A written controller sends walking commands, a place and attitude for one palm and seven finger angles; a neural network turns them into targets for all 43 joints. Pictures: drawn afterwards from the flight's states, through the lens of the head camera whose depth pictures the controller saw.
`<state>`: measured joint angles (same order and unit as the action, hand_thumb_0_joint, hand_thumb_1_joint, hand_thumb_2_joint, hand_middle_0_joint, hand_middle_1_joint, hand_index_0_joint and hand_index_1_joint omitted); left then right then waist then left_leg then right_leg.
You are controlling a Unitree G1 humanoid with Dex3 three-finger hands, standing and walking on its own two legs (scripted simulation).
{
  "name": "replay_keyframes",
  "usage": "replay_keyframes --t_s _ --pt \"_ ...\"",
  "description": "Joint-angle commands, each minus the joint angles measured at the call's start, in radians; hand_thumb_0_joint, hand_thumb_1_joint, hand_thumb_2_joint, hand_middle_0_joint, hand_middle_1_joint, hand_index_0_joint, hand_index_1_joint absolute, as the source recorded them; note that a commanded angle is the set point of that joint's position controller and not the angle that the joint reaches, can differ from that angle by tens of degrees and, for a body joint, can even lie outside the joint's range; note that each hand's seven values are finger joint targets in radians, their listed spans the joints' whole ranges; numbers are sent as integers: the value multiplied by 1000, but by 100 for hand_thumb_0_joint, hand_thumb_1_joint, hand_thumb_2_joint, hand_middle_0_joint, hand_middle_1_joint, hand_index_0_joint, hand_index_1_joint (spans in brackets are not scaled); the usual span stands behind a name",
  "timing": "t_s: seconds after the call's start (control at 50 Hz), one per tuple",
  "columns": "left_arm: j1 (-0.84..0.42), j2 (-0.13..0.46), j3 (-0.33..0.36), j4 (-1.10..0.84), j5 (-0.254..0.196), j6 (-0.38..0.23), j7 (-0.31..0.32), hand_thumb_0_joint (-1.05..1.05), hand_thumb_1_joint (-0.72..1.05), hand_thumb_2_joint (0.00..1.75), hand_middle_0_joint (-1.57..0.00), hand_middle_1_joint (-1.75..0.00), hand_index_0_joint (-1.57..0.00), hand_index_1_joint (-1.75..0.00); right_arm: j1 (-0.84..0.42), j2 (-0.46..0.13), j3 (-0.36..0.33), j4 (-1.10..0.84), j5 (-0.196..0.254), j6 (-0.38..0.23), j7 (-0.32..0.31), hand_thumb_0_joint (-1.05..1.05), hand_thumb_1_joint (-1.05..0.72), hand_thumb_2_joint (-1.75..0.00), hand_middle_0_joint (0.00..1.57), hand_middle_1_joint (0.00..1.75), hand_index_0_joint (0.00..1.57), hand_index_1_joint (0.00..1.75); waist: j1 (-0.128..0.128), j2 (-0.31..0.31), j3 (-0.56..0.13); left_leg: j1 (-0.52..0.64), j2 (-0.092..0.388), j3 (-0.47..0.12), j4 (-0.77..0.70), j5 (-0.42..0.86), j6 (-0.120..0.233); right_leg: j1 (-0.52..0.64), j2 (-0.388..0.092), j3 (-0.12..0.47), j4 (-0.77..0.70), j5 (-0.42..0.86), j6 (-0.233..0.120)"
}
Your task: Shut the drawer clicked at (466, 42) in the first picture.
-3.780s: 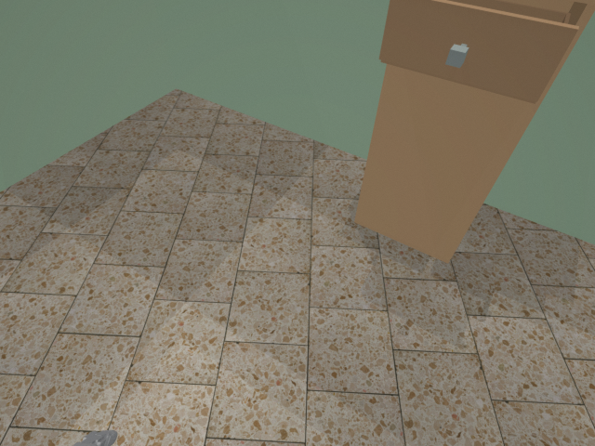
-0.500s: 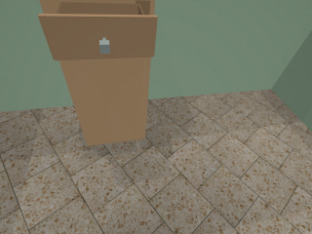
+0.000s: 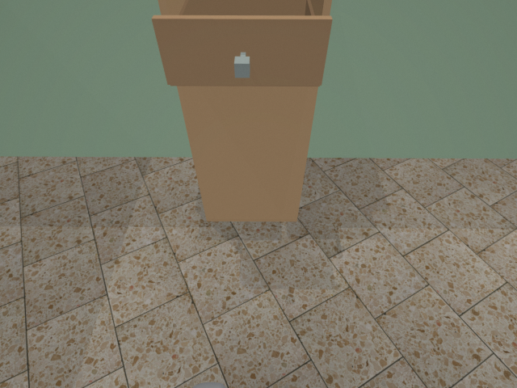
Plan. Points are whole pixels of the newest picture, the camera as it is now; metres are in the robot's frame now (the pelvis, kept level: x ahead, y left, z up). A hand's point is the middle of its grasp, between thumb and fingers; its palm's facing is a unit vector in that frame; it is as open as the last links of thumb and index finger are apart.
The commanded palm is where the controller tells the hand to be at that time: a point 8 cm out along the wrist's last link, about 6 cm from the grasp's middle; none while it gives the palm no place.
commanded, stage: take the last steps up to it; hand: left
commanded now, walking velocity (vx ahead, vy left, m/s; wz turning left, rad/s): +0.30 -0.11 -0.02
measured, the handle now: (242, 63) +0.74 +0.09 +0.13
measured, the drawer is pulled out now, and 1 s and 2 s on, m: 0.16 0.16 0.16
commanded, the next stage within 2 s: come to a stop and stand still in 0.90 s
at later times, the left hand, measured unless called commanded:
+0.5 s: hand out of the picture +0.13 +0.18 -0.17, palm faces -0.05 -0.98 -0.17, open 7.4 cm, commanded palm none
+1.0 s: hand (205, 341) +0.24 +0.13 -0.20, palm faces +0.04 -0.99 -0.12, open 7.3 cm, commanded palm none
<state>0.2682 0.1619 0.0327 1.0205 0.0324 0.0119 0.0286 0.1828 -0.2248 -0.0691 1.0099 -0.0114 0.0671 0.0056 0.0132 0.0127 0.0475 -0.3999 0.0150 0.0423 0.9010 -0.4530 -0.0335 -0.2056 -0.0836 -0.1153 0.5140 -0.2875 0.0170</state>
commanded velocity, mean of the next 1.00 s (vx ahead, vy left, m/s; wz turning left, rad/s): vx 0.25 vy -0.10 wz -0.02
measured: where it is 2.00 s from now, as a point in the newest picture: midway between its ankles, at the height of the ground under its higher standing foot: (286, 384)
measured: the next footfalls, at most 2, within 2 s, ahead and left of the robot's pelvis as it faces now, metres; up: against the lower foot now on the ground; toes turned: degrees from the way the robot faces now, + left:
left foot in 0.10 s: +0.03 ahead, +0.13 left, +0.00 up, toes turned +6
right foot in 0.58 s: +0.19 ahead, -0.17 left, +0.00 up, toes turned -9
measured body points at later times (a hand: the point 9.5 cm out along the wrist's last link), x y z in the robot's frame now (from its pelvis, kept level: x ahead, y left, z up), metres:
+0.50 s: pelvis +0.08 -0.01 +0.01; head +0.11 +0.00 +0.45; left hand +0.13 +0.23 -0.15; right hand -0.02 -0.22 -0.14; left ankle -0.01 +0.12 -0.74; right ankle +0.13 -0.16 -0.70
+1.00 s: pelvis +0.27 -0.04 -0.01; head +0.28 +0.00 +0.44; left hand +0.24 +0.18 -0.19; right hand +0.37 -0.27 -0.14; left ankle +0.31 +0.04 -0.74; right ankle +0.17 -0.16 -0.67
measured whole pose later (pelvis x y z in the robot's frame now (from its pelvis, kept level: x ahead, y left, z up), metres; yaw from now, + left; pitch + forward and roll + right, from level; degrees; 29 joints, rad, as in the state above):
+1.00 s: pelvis +0.27 -0.04 -0.01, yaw -1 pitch -1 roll -2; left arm 0.33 0.18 0.04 1.14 0.02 0.00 0.00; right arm 0.15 -0.14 -0.03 0.98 -0.03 -0.06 0.00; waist 0.01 -0.05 0.04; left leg -0.34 0.08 0.19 0.65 -0.29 0.07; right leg -0.28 -0.04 -0.09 1.03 -0.48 -0.01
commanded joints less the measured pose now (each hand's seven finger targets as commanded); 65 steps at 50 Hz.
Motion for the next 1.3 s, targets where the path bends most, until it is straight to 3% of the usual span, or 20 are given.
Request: replay_keyframes --t_s 0.0,0.04,0.08,0.1,0.14,0.22,0.42,0.5,0.52,0.56,0.58,0.64,0.68,0.86,0.9,0.92,0.98,1.04,1.2,1.28 --pt "64 190 35 -17 1 -21 3 0 90 90 -20 -30 -20 -30 13 -1 13 -53 -5 -46 -3 0 -90 -90 20 30 20 30 7 -198 -45 112 1 54 -254 63 3 11 -188 165 -172 151 -128" --pt "35 166 27 -12 -12 -14 -7 0 90 90 -20 -30 -20 -30 113 -25 16 -12 -12 -68 -7 0 -90 -90 20 30 20 30 -37 -120 -47 329 17 47 -470 158 15 -142 -120 109 -108 -148 -64" --pt "17 68 9 -46 -13 -14 -23 0 90 90 -20 -30 -20 -30 212 -186 -18 6 -27 -77 -16 0 -90 -90 20 30 20 30 -86 280 -8 373 357 -419 -710 -154 152 -381 36 -38 238 -277 10" --pt "-57 103 16 -74 1 -6 -23 0 90 90 -20 -30 -20 -30 242 -213 -28 9 -30 -77 -21 0 -90 -90 20 30 20 30 -112 281 55 285 418 -527 -789 -284 197 -431 25 35 413 -289 -3" --pt "-66 106 29 -52 5 -8 -38 0 90 90 -20 -30 -20 -30 171 -140 -9 -2 -26 -86 -32 0 -90 -90 20 30 20 30 -68 140 143 194 363 -429 -808 -237 188 -462 -14 111 567 -138 -9" --pt "26 77 31 4 0 -9 -54 0 90 90 -20 -30 -20 -30 153 -78 3 2 -16 -115 -41 0 -90 -90 20 30 20 30 -25 118 66 243 269 -172 -760 104 155 -385 -16 95 545 12 14" --pt "-172 58 29 -47 -7 -15 -71 0 90 90 -20 -30 -20 -30 284 -97 -12 80 -28 -119 -43 0 -90 -90 20 30 20 30 -81 136 77 333 310 -94 -706 316 169 -349 -25 35 204 3 18" --pt "-51 81 40 2 -9 -37 -67 0 90 90 -20 -30 -20 -30 248 -102 -15 90 -27 -112 -36 0 -90 -90 20 30 20 30 -11 101 7 244 262 -40 -533 377 116 -34 50 -38 -24 68 -15" --pt "64 121 50 45 -6 -49 -60 0 90 90 -20 -30 -20 -30 254 -83 -10 95 -18 -115 -31 0 -90 -90 20 30 20 30 40 25 -53 150 210 18 -369 423 83 179 36 -10 -66 98 -39" --pt "305 295 84 111 -13 -65 -32 0 90 90 -20 -30 -20 -30 209 12 22 27 1 -124 -21 0 -90 -90 20 30 20 30 122 -322 -208 -246 38 92 181 -161 28 521 -349 504 -202 129 -199" --pt "289 281 81 112 -19 -65 -24 0 90 90 -20 -30 -20 -30 136 -13 14 12 3 -118 -21 0 -90 -90 20 30 20 30 137 -277 -193 -276 72 -4 310 -151 45 423 -351 508 -235 107 -225" --pt "64 141 42 53 -7 -62 -8 0 90 90 -20 -30 -20 -30 84 5 4 7 -14 -104 -9 0 -90 -90 20 30 20 30 28 -92 9 -234 154 -12 295 15 38 95 -270 291 -280 10 -192" --pt "25 110 25 43 -2 -71 -6 0 90 90 -20 -30 -20 -30 129 36 8 18 -17 -85 -3 0 -90 -90 20 30 20 30 -20 -118 33 -141 145 25 174 44 20 -21 -225 169 -290 116 -168" --pt "37 132 25 54 -16 -66 -15 0 90 90 -20 -30 -20 -30 184 -9 3 20 -21 -110 7 0 -90 -90 20 30 20 30 -94 -43 -3 281 57 118 -366 286 32 -88 -104 46 -46 197 -111" --pt "71 59 13 12 -26 -60 -31 0 90 90 -20 -30 -20 -30 368 -204 -37 49 -32 -116 -12 0 -90 -90 20 30 20 30 -141 345 -116 509 435 -410 -597 346 208 -343 84 -58 499 -270 -25" --pt "19 103 19 -3 -11 -52 -24 0 90 90 -20 -30 -20 -30 353 -198 -30 61 -25 -112 -27 0 -90 -90 20 30 20 30 -146 282 -91 446 473 -468 -656 321 229 -381 61 70 667 -307 -41" --pt "18 73 24 19 -6 -47 -38 0 90 90 -20 -30 -20 -30 161 -76 5 9 -18 -127 -38 0 -90 -90 20 30 20 30 -56 103 24 289 376 -231 -662 449 210 -398 -34 119 710 -96 -20" --pt "92 20 8 54 -20 -14 -18 0 90 90 -20 -30 -20 -30 74 -35 30 9 -7 -131 -50 0 -90 -90 20 30 20 30 6 101 -33 234 284 6 -600 959 167 -200 -28 109 469 -55 20" --pt "22 69 32 -20 -11 26 2 0 90 90 -20 -30 -20 -30 29 -101 -25 1 -13 -62 -48 0 -90 -90 20 30 20 30 -14 195 -27 287 304 30 -512 979 175 -183 24 51 299 -66 3" --pt "87 104 43 -19 -8 0 -2 0 90 90 -20 -30 -20 -30 -5 -106 -39 -12 -10 -45 -35 0 -90 -90 20 30 20 30 34 97 -73 230 234 60 -343 607 86 -11 -5 49 -25 246 0"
